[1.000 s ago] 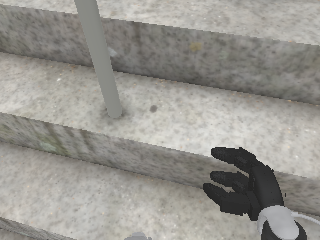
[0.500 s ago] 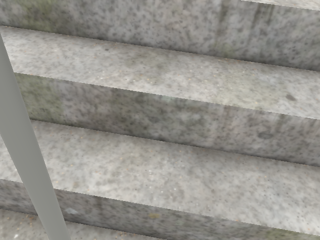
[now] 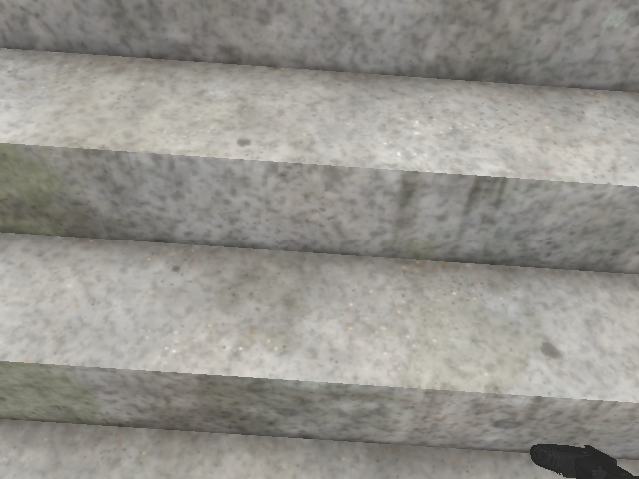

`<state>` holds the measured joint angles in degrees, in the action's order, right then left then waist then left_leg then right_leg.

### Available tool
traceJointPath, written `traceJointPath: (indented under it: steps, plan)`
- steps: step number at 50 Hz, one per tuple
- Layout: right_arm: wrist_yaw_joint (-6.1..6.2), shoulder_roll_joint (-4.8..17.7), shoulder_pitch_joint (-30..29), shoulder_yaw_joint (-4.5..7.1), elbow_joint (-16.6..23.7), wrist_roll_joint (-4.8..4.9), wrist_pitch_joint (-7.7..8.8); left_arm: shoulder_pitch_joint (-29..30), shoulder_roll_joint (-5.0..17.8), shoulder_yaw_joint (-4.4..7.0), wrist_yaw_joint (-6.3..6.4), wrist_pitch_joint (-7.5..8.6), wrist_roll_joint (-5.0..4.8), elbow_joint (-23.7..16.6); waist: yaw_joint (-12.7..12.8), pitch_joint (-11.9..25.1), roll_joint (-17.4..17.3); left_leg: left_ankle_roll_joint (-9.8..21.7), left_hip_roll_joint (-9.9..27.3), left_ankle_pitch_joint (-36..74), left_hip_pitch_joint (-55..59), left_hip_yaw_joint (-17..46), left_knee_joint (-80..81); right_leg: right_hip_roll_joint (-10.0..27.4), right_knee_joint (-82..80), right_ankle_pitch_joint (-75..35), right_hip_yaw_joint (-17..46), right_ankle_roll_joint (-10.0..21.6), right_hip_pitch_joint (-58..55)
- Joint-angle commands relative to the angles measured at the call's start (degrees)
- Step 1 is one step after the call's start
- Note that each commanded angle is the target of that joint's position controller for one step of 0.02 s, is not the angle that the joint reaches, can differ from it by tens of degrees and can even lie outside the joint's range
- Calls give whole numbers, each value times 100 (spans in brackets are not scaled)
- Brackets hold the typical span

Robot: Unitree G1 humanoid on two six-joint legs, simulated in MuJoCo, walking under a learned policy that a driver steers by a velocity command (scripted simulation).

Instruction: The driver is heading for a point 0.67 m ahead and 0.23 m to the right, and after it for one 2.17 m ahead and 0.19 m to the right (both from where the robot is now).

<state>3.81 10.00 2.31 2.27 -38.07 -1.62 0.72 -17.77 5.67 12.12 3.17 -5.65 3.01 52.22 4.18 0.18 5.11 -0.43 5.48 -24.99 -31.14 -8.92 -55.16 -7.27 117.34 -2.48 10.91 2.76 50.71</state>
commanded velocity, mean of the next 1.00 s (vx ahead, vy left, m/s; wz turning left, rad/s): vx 1.00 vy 0.00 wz -0.41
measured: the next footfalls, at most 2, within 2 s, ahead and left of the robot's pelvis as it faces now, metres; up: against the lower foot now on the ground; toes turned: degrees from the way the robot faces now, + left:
right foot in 0.38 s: +0.28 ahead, -0.31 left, +0.20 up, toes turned -22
left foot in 0.94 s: +0.51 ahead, -0.58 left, +0.40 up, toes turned -9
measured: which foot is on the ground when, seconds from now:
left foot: down 0.00-0.44, up 0.46-0.92, down 0.94-1.00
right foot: up 0.00-0.36, down 0.38-0.92, up 0.94-1.00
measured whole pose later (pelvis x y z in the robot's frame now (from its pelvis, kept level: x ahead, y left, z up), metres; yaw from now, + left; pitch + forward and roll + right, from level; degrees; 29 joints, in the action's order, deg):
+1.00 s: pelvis +0.40 -0.49 +0.31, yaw -22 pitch -1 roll +4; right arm 4.3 16.9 18.3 4.0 -41.0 0.1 -1.4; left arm -9.6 13.6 0.0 2.0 5.0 1.5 41.3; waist -10.5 -0.3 -2.7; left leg 16.2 -12.0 -45.2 -43.4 -11.9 -73.7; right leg -4.8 93.4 13.1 -3.5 -5.4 25.7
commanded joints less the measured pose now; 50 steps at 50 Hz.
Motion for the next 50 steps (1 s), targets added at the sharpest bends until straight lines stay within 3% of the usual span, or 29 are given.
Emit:
traceJointPath:
  steps: [1,3,6,9,13,17,18,19,20,21,22,23,24,25,27,30,32,34,35,38,40,43,44,45,46,47,48,49,50]
  plan:
    - [73,-214,-847,-186,-29,26,279,467,515,-373,-382,682,11,-1103,632,-234,-1447,175,974,-721,-562,140,2803,261,-1037,199,-88,224,333]
    - [0,572,-603,11,-238,-32,476,610,623,-337,-279,646,-106,-1147,722,27,-1944,506,1202,-1081,-302,-38,3733,344,-1518,-283,-901,253,-70]
    - [-98,1282,-611,271,-490,17,676,-262,846,-209,-98,367,-173,-1017,956,169,-1783,870,1666,-304,1322,-173,4372,680,86,710,-1202,264,499]
    - [68,1429,136,365,-748,-53,728,144,865,-307,-88,232,19,-1253,603,-244,-1196,544,2193,189,3478,-369,4582,1022,-41,2204,-521,370,1981]
    - [-226,1780,595,481,-976,-322,545,1142,634,-452,-319,425,-314,-1377,6,-469,-1733,429,2789,86,4819,-613,4855,1179,280,3500,-523,551,3359]
    - [-315,1605,297,394,-972,-77,389,966,573,-582,-108,338,-309,-1798,355,-732,-1889,296,2315,863,4118,-1885,5236,1505,-933,3737,-1233,724,2721]
    - [-382,1813,40,426,-995,-80,385,786,623,-620,-194,197,-391,-2065,736,-628,-1937,253,2055,1559,3859,-2346,5439,1638,-1527,3611,-1445,826,1890]
    - [-350,1824,-1021,436,-513,-47,257,-217,798,-631,-286,265,-672,-1914,1351,-474,-1644,461,1452,2803,2099,-2742,5101,1248,-4093,3067,-1934,825,-817]
    - [-287,1999,-653,440,-386,283,256,-1306,1196,-535,-413,332,-591,-1798,1460,696,-1579,812,1693,5842,2137,-1893,3400,723,-4351,2521,-1592,944,-2773]
    - [-395,2117,-1023,486,-144,369,264,-2126,1572,-323,-398,486,-604,-1363,1788,1453,-920,509,1212,6957,2540,-1653,1174,165,-5075,2002,-1054,1076,-3411]
    - [-546,1793,-968,421,192,347,393,-1679,1763,-299,-318,538,-530,-1442,1337,1527,13,18,608,4052,1739,-1206,-307,269,-6731,1836,149,1178,-3787]
    - [-734,1114,-1498,203,724,144,569,-1131,2184,-258,-114,524,-392,-1588,1085,1329,1699,-259,-334,653,360,-558,-2163,1141,-8567,3209,2209,1477,-3818]
    - [-973,378,-1635,-93,935,86,674,-522,1972,-489,45,454,-168,-1749,692,1514,2071,-305,-638,659,353,599,-3724,1033,-8748,3202,2260,1084,-3425]
    - [-1099,18,-1113,-248,1007,79,647,-637,1798,-612,128,517,-6,-1584,281,1415,2131,-144,-670,782,15,773,-4273,620,-8451,2969,1462,836,-3262]
    - [-940,91,-692,-274,901,-140,650,-415,1321,-769,142,694,75,-1539,25,1352,1994,99,-616,1489,-793,858,-5230,465,-7313,2858,1275,856,-3223]
    - [-607,-61,-1602,-379,1029,-175,585,-1409,1042,-766,106,1070,167,-1206,644,863,679,371,-927,596,-2467,998,-6939,843,-7416,1864,1198,640,-3784]
    - [-448,-461,-1973,-463,1294,-57,443,-1750,1026,-738,81,1256,233,-1067,623,544,1,560,-893,101,-3652,1345,-7729,1473,-8163,595,1734,406,-4158]
    - [-295,11,-1470,-377,1282,61,330,-931,1243,-760,-100,1506,192,-1310,-80,166,-1029,543,-989,170,-3172,1158,-5941,1491,-9312,612,1085,-27,-3578]
    - [-240,574,-1005,-216,1132,160,189,-44,1397,-766,-132,1561,181,-1530,-488,-134,-1274,346,-1078,539,-2277,817,-4657,1379,-10092,389,564,-211,-2690]
    - [-115,221,-389,-135,834,204,-216,-201,1397,-893,-60,1544,150,-1013,-468,-191,-1120,571,-1606,285,-3975,475,-7074,1613,-10299,-1974,-356,-122,-4236]
    - [-65,-268,-133,-261,865,257,-153,-623,1350,-955,-93,1422,99,-628,-728,-23,-1239,905,-1604,-44,-4571,638,-7241,1569,-10207,-3220,-1329,-457,-5211]
    - [-122,-192,-377,-344,955,295,-336,-740,1383,-1011,-148,1371,25,-460,-906,-79,-972,989,-1968,-82,-4063,-365,-5945,1300,-10285,-5223,-2364,-866,-4991]
    - [-146,256,499,-275,799,365,-417,134,1511,-1028,-39,1288,-209,-717,-1649,200,-201,1102,-2110,-498,-2163,-1039,-4534,1030,-10420,-8350,-3020,-1459,-4175]
    - [-144,1243,2727,11,307,237,-407,1543,2171,-819,214,1312,-548,-1232,-2918,612,553,1187,-2168,-809,1094,-1846,-2525,697,-9741,-11330,-3552,-2462,-2635]
    - [51,2168,4465,396,-208,229,-409,2163,2652,-620,319,1425,-871,-1628,-3535,945,170,1887,-2136,-1792,3331,-2114,-358,131,-6144,-12942,-3423,-3019,-1723]
    - [85,1771,3020,508,-396,412,-252,1124,1854,-731,301,1359,-706,-1271,-2455,1679,-3418,2725,-142,1981,3151,995,1393,192,-718,194,-1605,-1721,-1283]
    - [-35,306,1952,52,-398,477,-334,2531,720,-1338,69,1403,-158,-1840,-2057,1334,-2308,2183,-929,2259,1896,1551,877,404,355,2773,-1311,-925,-1174]
    - [71,-93,1856,-109,-306,-25,-128,3573,242,-1531,-294,1344,10,-3217,-1551,1193,-2414,2172,-1233,721,1460,3246,475,224,530,2716,281,-641,-269]
    - [92,-449,1547,-281,-121,-78,69,2934,-245,-1707,-536,1309,268,-3444,-786,896,-655,1945,-917,628,626,4389,820,366,-341,2195,810,-385,-219]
